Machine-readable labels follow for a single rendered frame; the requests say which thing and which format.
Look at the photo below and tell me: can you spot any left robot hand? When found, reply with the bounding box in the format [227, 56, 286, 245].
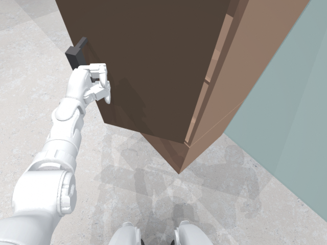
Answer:
[65, 63, 111, 108]

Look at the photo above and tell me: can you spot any cupboard door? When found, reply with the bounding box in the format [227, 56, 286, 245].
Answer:
[55, 0, 230, 144]

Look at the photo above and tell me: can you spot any right robot shin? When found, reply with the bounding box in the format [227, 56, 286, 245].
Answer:
[179, 220, 190, 226]

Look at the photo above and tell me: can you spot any robot left forearm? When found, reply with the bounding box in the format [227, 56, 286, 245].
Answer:
[11, 97, 86, 213]

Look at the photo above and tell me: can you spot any left robot upper arm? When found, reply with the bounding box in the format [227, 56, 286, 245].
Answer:
[0, 170, 77, 245]

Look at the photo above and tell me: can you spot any left robot shin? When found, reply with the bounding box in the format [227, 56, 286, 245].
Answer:
[122, 222, 134, 227]

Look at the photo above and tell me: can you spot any handle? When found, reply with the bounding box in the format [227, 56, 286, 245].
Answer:
[65, 37, 98, 83]

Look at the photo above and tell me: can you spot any robot shin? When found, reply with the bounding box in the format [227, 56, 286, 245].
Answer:
[122, 222, 134, 227]
[179, 220, 190, 226]

